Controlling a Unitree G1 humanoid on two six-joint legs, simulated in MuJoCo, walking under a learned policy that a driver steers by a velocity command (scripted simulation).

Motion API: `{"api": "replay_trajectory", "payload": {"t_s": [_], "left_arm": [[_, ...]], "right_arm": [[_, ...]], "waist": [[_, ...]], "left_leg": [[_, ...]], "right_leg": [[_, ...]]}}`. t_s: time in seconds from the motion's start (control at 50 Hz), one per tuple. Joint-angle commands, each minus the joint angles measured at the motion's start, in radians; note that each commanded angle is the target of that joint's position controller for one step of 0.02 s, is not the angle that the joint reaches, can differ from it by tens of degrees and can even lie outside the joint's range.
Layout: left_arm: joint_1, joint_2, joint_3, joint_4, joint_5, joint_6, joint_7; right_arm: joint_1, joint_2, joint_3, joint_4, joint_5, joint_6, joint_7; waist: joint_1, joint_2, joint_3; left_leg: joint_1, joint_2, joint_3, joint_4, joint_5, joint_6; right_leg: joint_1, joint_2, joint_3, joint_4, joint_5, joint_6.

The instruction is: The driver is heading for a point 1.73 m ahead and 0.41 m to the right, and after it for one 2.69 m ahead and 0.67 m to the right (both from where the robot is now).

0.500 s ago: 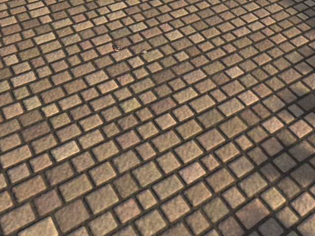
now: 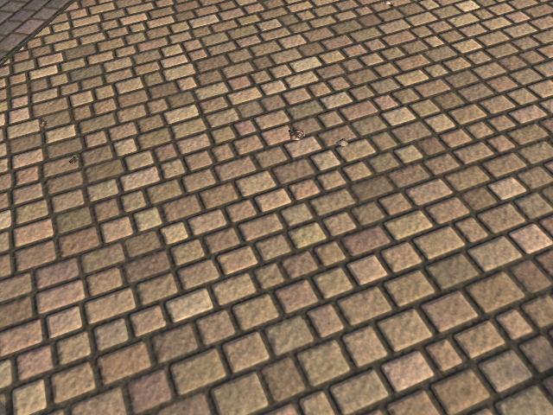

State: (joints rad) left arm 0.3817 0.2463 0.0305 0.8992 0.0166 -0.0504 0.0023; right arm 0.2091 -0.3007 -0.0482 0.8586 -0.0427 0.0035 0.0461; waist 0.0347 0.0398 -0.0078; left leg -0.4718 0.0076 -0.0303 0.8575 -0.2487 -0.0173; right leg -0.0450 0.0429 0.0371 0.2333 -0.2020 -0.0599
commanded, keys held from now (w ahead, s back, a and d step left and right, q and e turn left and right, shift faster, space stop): w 0.04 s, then w+e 0.86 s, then w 0.10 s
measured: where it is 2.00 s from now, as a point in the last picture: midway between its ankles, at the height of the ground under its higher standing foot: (395, 266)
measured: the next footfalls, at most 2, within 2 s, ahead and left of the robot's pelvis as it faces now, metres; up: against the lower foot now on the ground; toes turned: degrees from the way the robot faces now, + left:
left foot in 0.18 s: +0.18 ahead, +0.13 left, +0.00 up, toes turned -1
right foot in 0.70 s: +0.45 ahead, -0.08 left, +0.00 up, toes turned -22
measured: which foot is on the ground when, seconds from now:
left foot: up 0.00-0.16, down 0.18-0.68, up 0.70-1.00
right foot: down 0.00-0.18, up 0.20-0.68, down 0.70-1.00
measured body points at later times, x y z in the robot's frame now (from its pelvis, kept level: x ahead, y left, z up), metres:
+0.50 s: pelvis +0.22 +0.05 -0.01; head +0.24 +0.06 +0.44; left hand +0.37 +0.28 -0.14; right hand +0.17 -0.20 -0.14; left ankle +0.14 +0.13 -0.75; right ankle +0.29 -0.10 -0.68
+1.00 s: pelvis +0.47 -0.05 -0.01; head +0.50 -0.08 +0.44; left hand +0.61 +0.19 -0.13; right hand +0.50 -0.35 -0.12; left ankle +0.67 +0.06 -0.68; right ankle +0.42 -0.07 -0.75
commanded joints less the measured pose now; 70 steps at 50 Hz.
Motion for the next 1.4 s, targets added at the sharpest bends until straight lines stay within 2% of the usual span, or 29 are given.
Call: {"api": "replay_trajectory", "payload": {"t_s": [0.02, 0.1, 0.16, 0.18, 0.2, 0.22, 0.24, 0.3, 0.38, 0.56, 0.66, 0.68, 0.7, 0.72, 0.74, 0.76, 0.8, 0.84, 0.9, 1.12, 1.18, 1.22, 1.24, 1.26, 1.28, 1.3, 1.32, 1.36, 1.4], "left_arm": [[0.053, 0.157, 0.039, -0.015, 0.002, -0.02, 0.0], [0.079, 0.168, 0.043, 0.005, 0.005, -0.022, -0.006], [0.031, 0.176, 0.046, 0.002, -0.009, -0.021, -0.006], [0.02, 0.148, 0.038, -0.007, -0.014, -0.027, -0.008], [-0.002, 0.055, 0.013, -0.061, -0.035, -0.033, -0.013], [0.023, 0.092, 0.025, -0.063, -0.019, -0.02, -0.002], [0.027, 0.13, 0.039, -0.038, -0.003, -0.007, -0.001], [0.012, 0.083, 0.038, -0.012, 0.008, 0.011, -0.03], [-0.064, 0.058, 0.04, -0.042, 0.014, 0.034, -0.052], [-0.386, 0.012, 0.004, -0.173, 0.018, 0.034, -0.082], [-0.213, 0.077, 0.027, -0.141, 0.024, 0.033, -0.061], [-0.094, 0.109, 0.045, -0.104, 0.027, 0.025, -0.053], [0.045, 0.17, 0.072, -0.065, 0.037, 0.022, -0.036], [0.003, 0.28, 0.099, -0.084, 0.037, 0.029, -0.021], [0.045, 0.282, 0.104, -0.098, 0.002, 0.041, -0.019], [-0.019, 0.247, 0.096, -0.086, -0.004, 0.043, -0.01], [-0.11, 0.164, 0.075, -0.09, -0.008, 0.03, -0.005], [-0.134, 0.134, 0.062, -0.093, -0.015, 0.009, -0.003], [-0.087, 0.167, 0.069, -0.08, -0.018, -0.012, -0.008], [0.12, 0.151, 0.046, -0.01, 0.0, -0.02, 0.01], [0.075, 0.168, 0.044, -0.005, 0.013, -0.028, 0.018], [0.05, 0.183, 0.045, 0.001, 0.021, -0.028, 0.018], [0.039, 0.177, 0.041, -0.005, 0.017, -0.03, 0.017], [0.081, 0.115, 0.024, -0.042, -0.008, -0.037, 0.011], [0.13, 0.12, 0.03, -0.039, -0.005, -0.039, 0.005], [0.065, 0.151, 0.03, -0.051, 0.025, -0.039, 0.005], [-0.023, 0.148, 0.026, -0.069, 0.026, -0.046, -0.002], [-0.076, 0.126, 0.021, -0.102, 0.031, -0.038, -0.011], [-0.057, 0.102, 0.011, -0.105, 0.037, -0.013, -0.016]], "right_arm": [[-0.199, -0.033, 0.005, -0.112, 0.005, -0.03, 0.005], [-0.224, -0.032, 0.01, -0.131, 0.011, -0.041, -0.002], [-0.037, -0.05, -0.002, -0.078, 0.012, -0.062, -0.026], [0.1, -0.105, -0.022, -0.039, 0.0, -0.076, -0.044], [0.246, -0.219, -0.049, -0.033, -0.018, -0.08, -0.06], [0.26, -0.252, -0.058, -0.014, -0.006, -0.07, -0.059], [0.167, -0.163, -0.036, -0.035, 0.002, -0.067, -0.054], [0.039, -0.031, 0.0, -0.058, 0.015, -0.088, -0.052], [0.108, -0.031, -0.002, -0.021, 0.026, -0.114, -0.054], [0.205, -0.04, 0.002, 0.049, 0.024, -0.111, -0.068], [0.203, -0.111, -0.015, 0.066, 0.017, -0.079, -0.089], [0.198, -0.122, -0.018, 0.06, 0.016, -0.07, -0.086], [0.187, -0.117, -0.018, 0.04, 0.016, -0.069, -0.077], [0.252, 0.022, 0.007, -0.021, 0.021, -0.074, -0.052], [0.126, -0.071, -0.01, -0.065, 0.023, -0.088, -0.048], [0.046, -0.071, -0.007, -0.093, 0.029, -0.102, -0.044], [0.064, -0.067, -0.006, -0.077, 0.021, -0.106, -0.048], [0.107, -0.051, -0.002, -0.072, -0.008, -0.066, -0.044], [0.057, -0.025, 0.002, -0.102, -0.011, -0.035, -0.034], [-0.284, -0.02, 0.022, -0.21, 0.012, -0.048, -0.012], [-0.206, -0.045, 0.012, -0.193, 0.017, -0.056, -0.014], [0.013, -0.082, -0.009, -0.118, 0.021, -0.062, -0.031], [0.168, -0.105, -0.021, -0.075, 0.01, -0.07, -0.042], [0.294, -0.201, -0.047, -0.059, -0.01, -0.071, -0.052], [0.261, -0.205, -0.055, -0.042, 0.017, -0.055, -0.038], [0.15, -0.155, -0.047, -0.063, 0.042, -0.05, -0.024], [0.087, -0.104, -0.037, -0.076, 0.042, -0.05, -0.021], [0.077, -0.064, -0.024, -0.057, 0.033, -0.057, -0.026], [0.101, -0.073, -0.026, -0.039, 0.039, -0.07, -0.029]], "waist": [[0.049, -0.162, 0.097], [0.036, -0.164, 0.108], [-0.078, -0.111, 0.055], [-0.135, -0.036, -0.031], [-0.198, 0.164, -0.169], [-0.165, 0.201, -0.145], [-0.111, 0.073, -0.036], [-0.042, 0.069, 0.074], [-0.03, 0.05, 0.064], [-0.069, 0.032, 0.128], [0.031, 0.072, -0.017], [0.08, 0.059, -0.085], [0.145, -0.016, -0.158], [0.037, -0.258, -0.228], [0.105, -0.131, -0.284], [0.075, -0.076, -0.114], [-0.016, 0.011, 0.026], [-0.065, -0.003, 0.015], [-0.065, -0.03, 0.02], [0.072, -0.103, 0.071], [0.01, -0.124, 0.062], [-0.089, -0.113, -0.045], [-0.161, -0.086, -0.124], [-0.167, 0.077, -0.245], [-0.104, 0.223, -0.278], [-0.068, 0.077, -0.129], [-0.067, -0.01, -0.034], [-0.025, -0.035, 0.049], [-0.004, 0.0, 0.025]], "left_leg": [[-0.154, 0.018, 0.054, -0.132, 0.008, -0.007], [-0.006, -0.005, 0.082, -0.266, -0.023, 0.022], [0.342, -0.04, 0.081, -0.436, 0.073, 0.053], [0.558, 0.03, -0.002, -0.464, 0.04, 0.074], [0.793, 0.316, -0.345, -0.569, -0.262, 0.14], [0.694, 0.437, -0.598, -0.682, -0.404, 0.192], [0.577, 0.4, -0.519, -0.681, -0.447, 0.187], [0.411, 0.263, -0.189, -0.724, -0.077, 0.129], [0.44, 0.229, -0.005, -0.708, 0.288, 0.124], [0.475, 0.217, 0.208, -0.695, 0.596, 0.115], [0.588, 0.254, 0.268, -0.31, 1.134, 0.109], [0.527, 0.253, 0.266, -0.121, 1.022, 0.109], [0.347, 0.218, 0.279, 0.165, 0.731, 0.088], [-0.114, 0.03, 0.235, 0.537, -0.279, 0.033], [-0.256, -0.036, 0.016, 0.654, -0.282, 0.032], [-0.327, 0.037, -0.02, 0.591, -0.147, 0.041], [-0.204, 0.097, -0.009, 0.414, -0.062, 0.031], [-0.094, 0.11, -0.01, 0.335, -0.07, 0.0], [-0.109, 0.108, 0.022, 0.226, -0.011, -0.031], [-0.205, 0.048, 0.084, -0.224, 0.249, 0.027], [-0.045, 0.002, 0.094, -0.308, 0.148, 0.093], [0.197, -0.069, 0.116, -0.362, 0.093, 0.139], [0.414, -0.013, 0.053, -0.391, 0.113, 0.176], [0.677, 0.231, -0.327, -0.403, 0.028, 0.278], [0.758, 0.362, -0.736, -0.549, 0.088, 0.382], [0.643, 0.327, -0.667, -0.574, -0.008, 0.371], [0.517, 0.292, -0.529, -0.593, 0.005, 0.355], [0.358, 0.201, -0.39, -0.631, 0.158, 0.302], [0.312, 0.153, -0.321, -0.645, 0.276, 0.29]], "right_leg": [[0.038, -0.243, 0.213, -0.125, -0.109, -0.155], [-0.045, -0.254, 0.22, -0.06, 0.026, -0.163], [-0.187, -0.222, 0.201, 0.099, 0.199, -0.112], [-0.281, -0.152, 0.141, 0.285, 0.205, -0.078], [-0.503, -0.029, 0.023, 0.605, -0.06, -0.023], [-0.61, 0.021, -0.002, 0.791, -0.329, -0.026], [-0.617, -0.048, 0.057, 0.882, -0.26, -0.045], [-0.571, -0.115, 0.035, 0.86, -0.09, -0.026], [-0.642, -0.116, 0.002, 0.904, 0.015, 0.001], [-0.603, -0.081, -0.152, 0.474, 0.189, -0.012], [-0.327, 0.045, -0.207, 0.387, -0.007, -0.128], [-0.167, 0.066, -0.178, 0.328, -0.018, -0.159], [0.057, -0.015, -0.043, 0.254, -0.085, -0.205], [0.377, -0.334, 0.47, 0.243, -0.051, -0.351], [0.393, -0.383, 0.731, 0.086, -0.096, -0.408], [0.27, -0.362, 0.569, 0.038, -0.062, -0.363], [0.01, -0.269, 0.384, 0.007, 0.177, -0.279], [-0.095, -0.203, 0.281, -0.006, 0.328, -0.257], [-0.142, -0.151, 0.228, -0.02, 0.377, -0.239], [0.128, -0.177, 0.187, -0.007, 0.532, -0.137], [0.15, -0.208, 0.138, 0.053, 0.745, -0.106], [0.157, -0.186, 0.082, 0.299, 0.966, -0.08], [0.04, -0.157, 0.047, 0.507, 0.832, -0.066], [-0.233, -0.051, -0.024, 0.857, 0.438, -0.024], [-0.476, 0.091, -0.019, 1.086, -0.269, 0.0], [-0.571, 0.01, 0.052, 1.122, -0.211, -0.01], [-0.585, -0.034, 0.047, 1.085, -0.139, -0.006], [-0.543, -0.089, 0.039, 0.956, -0.102, 0.011], [-0.491, -0.098, 0.019, 0.892, -0.095, 0.041]]}}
